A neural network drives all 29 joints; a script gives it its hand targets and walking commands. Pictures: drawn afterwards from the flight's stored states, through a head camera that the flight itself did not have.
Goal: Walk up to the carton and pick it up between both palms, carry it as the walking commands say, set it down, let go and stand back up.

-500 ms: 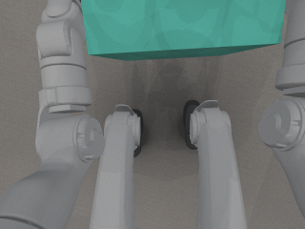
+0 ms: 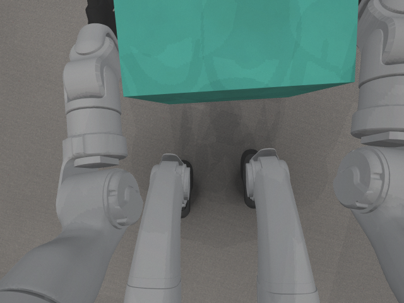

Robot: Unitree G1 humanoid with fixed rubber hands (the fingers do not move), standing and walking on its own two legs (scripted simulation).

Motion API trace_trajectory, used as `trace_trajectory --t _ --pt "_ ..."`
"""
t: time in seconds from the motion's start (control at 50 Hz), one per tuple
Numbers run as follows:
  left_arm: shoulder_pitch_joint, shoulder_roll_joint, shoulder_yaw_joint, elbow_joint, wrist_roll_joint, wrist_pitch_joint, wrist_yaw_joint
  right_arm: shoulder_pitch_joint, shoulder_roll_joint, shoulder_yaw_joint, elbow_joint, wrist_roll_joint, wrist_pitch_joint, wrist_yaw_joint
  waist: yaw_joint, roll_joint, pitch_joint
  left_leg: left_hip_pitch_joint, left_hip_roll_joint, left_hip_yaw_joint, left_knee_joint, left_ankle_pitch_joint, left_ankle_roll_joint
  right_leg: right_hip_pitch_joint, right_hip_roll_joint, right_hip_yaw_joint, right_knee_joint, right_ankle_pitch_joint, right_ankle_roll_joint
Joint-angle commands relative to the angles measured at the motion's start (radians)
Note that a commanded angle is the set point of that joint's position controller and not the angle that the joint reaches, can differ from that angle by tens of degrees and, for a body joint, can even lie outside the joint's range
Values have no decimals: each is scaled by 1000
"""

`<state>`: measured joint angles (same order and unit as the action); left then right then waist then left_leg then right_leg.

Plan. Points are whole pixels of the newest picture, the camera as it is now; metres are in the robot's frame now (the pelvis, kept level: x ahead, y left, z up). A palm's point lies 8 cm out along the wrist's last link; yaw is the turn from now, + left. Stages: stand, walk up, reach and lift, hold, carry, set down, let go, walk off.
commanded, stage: reach and lift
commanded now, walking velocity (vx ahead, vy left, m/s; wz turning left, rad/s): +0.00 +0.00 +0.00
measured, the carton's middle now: (227, 15) +0.56 -0.02 -0.13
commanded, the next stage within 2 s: none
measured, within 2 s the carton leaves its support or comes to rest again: neither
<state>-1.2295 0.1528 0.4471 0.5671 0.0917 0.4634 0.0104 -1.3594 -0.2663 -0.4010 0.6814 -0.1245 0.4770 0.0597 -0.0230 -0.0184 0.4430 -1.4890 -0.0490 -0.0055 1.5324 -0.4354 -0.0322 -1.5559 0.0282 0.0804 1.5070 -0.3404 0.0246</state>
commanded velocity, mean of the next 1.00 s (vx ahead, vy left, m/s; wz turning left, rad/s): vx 0.00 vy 0.00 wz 0.00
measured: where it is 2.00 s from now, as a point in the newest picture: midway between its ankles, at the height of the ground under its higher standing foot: (216, 194)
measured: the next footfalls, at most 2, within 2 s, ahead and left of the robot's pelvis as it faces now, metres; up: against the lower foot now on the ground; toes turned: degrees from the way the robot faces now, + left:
none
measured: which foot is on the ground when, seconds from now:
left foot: down 0.00-1.00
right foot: down 0.00-1.00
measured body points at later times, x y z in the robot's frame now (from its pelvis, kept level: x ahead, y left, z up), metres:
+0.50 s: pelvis +0.01 +0.00 +0.06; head +0.31 -0.03 +0.38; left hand +0.52 +0.15 -0.03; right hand +0.52 -0.21 -0.02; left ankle +0.14 +0.13 -0.53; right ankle +0.17 -0.12 -0.53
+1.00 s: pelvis +0.09 +0.00 +0.14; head +0.20 -0.01 +0.58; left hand +0.49 +0.16 +0.13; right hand +0.50 -0.21 +0.14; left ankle +0.14 +0.13 -0.53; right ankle +0.17 -0.12 -0.53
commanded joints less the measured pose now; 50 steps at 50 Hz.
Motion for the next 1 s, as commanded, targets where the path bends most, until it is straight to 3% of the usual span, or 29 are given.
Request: trace_trajectory --t 0.0,0.02,0.06,0.08,0.1,0.12,0.14,0.16,0.18,0.28,0.32,0.4,0.44,0.46,0.48,0.5,0.52,0.58,0.64,0.68,0.72,0.74,0.76,0.78,0.8,0.84,0.86,0.9,0.98 --pt "-824 -1016 -655 -234 -228 -65 -319 -443 1209 537 -101 163 -34 272 2 24 -2195 477 -94 84 -240 128 4 844 98 -114 -182 123 -13" --pt "-810 -947 -577 -117 -183 -57 -323 -492 1177 476 -30 154 -37 276 29 39 -2008 354 -86 88 -239 58 9 724 90 -111 -173 59 -11" --pt "-809 -1032 -663 -241 -228 -60 -317 -495 1226 570 -171 205 -40 279 38 70 -2250 524 -98 90 -256 168 0 860 96 -105 -190 161 -19" --pt "-805 -993 -626 -193 -207 -58 -318 -443 1177 508 -84 152 -37 281 -3 17 -2114 403 -87 82 -252 100 0 811 99 -106 -190 117 -23" --pt "-779 -1022 -649 -223 -210 -57 -311 -484 1156 541 -180 172 -47 281 22 56 -2157 500 -95 79 -282 111 5 829 102 -108 -210 108 -18" --pt "-799 -1032 -682 -233 -233 -58 -307 -487 1162 559 -165 180 -46 287 -26 46 -2174 516 -92 75 -271 101 -4 801 97 -109 -212 94 -26" --pt "-826 -1042 -717 -281 -263 -65 -312 -472 1183 583 -171 179 -40 281 -1 13 -2214 549 -104 66 -294 135 3 867 101 -105 -228 127 -22" --pt "-774 -1032 -711 -282 -261 -63 -312 -463 1175 608 -218 193 -43 279 -31 -25 -2254 553 -95 67 -277 171 3 903 106 -106 -227 168 -18" --pt "-806 -1024 -748 -344 -287 -68 -309 -482 1204 662 -251 225 -42 270 5 -5 -2355 594 -104 65 -296 193 11 1004 100 -93 -223 206 -12" --pt "-732 -972 -687 -253 -229 -63 -315 -429 1147 637 -229 176 -36 266 11 -27 -2241 538 -103 68 -331 128 13 1034 96 -89 -265 154 -22" --pt "-727 -950 -707 -348 -248 -65 -307 -398 1185 702 -314 214 -32 258 27 -99 -2385 590 -107 69 -326 192 14 1169 106 -80 -266 259 -15" --pt "-668 -921 -679 -336 -234 -51 -298 -425 1144 722 -337 240 -29 237 100 -44 -2301 625 -110 78 -352 185 25 1164 98 -57 -304 214 -15" --pt "-715 -960 -742 -412 -253 -65 -301 -401 1213 758 -367 264 -33 238 96 -43 -2360 695 -116 78 -390 200 25 1239 105 -61 -341 232 -13" --pt "-690 -945 -688 -292 -233 -58 -301 -406 1152 696 -276 227 -33 238 85 -70 -2150 616 -99 61 -412 140 32 1099 95 -74 -346 158 -12" --pt "-684 -1001 -755 -389 -265 -67 -300 -418 1215 778 -376 273 -45 234 106 -21 -2323 739 -112 70 -421 216 24 1241 93 -51 -370 231 -14" --pt "-640 -964 -694 -312 -242 -67 -304 -390 1170 706 -276 240 -41 236 69 -62 -2149 661 -103 62 -435 170 32 1124 93 -72 -373 191 -4" --pt "-645 -980 -728 -338 -235 -76 -307 -348 1243 745 -268 251 -48 238 111 -38 -2197 700 -108 65 -442 197 33 1162 94 -68 -377 211 -6" --pt "-565 -1014 -658 -158 -187 -72 -333 -254 1187 625 -115 159 -46 251 37 -44 -1880 591 -84 51 -495 74 32 1017 86 -73 -444 70 -20" --pt "-506 -1029 -622 -113 -139 -63 -356 -202 1225 570 -92 108 -48 267 37 -9 -1774 604 -76 40 -536 52 29 1027 78 -55 -486 43 -34" --pt "-479 -1066 -603 -80 -120 -59 -367 -141 1233 508 -40 76 -44 277 -6 -5 -1638 580 -65 32 -561 34 31 1009 75 -61 -519 19 -36" --pt "-395 -1071 -574 -116 -110 -58 -373 -123 1292 533 -105 101 -32 286 44 -22 -1652 654 -70 29 -597 108 36 1075 77 -52 -557 74 -33" --pt "-366 -1050 -499 -8 -61 -48 -372 -70 1243 418 12 49 -34 294 4 -10 -1382 551 -49 22 -610 50 36 920 73 -53 -558 37 -44" --pt "-332 -1147 -630 -166 -131 -54 -362 -22 1328 529 -146 109 -41 287 18 37 -1604 747 -67 32 -614 194 30 1114 77 -53 -580 174 -41" --pt "-291 -1069 -460 8 -22 -46 -368 11 1228 353 61 13 -32 296 4 6 -1232 549 -53 18 -646 52 37 885 76 -60 -592 48 -55" --pt "-323 -1102 -522 -75 -73 -61 -368 8 1314 431 -26 58 -44 291 20 5 -1320 605 -55 24 -645 73 45 1012 72 -38 -611 89 -52" --pt "-208 -1097 -436 19 -23 -46 -365 26 1265 350 37 17 -40 297 26 7 -1120 611 -50 7 -710 7 48 906 68 -58 -665 -6 -60" --pt "-159 -1116 -478 -10 -43 -44 -359 70 1258 372 -15 19 -41 294 -10 -15 -1151 685 -47 -1 -727 33 46 951 71 -67 -683 5 -52" --pt "-171 -1122 -467 -31 -40 -49 -350 70 1311 385 -3 35 -38 290 48 26 -1145 715 -51 -4 -760 6 53 992 61 -57 -719 -8 -52" --pt "57 -1060 -345 81 66 -20 -334 204 1211 303 54 -63 -17 291 41 -7 -923 672 -53 -5 -822 51 47 1004 60 -46 -776 62 -51"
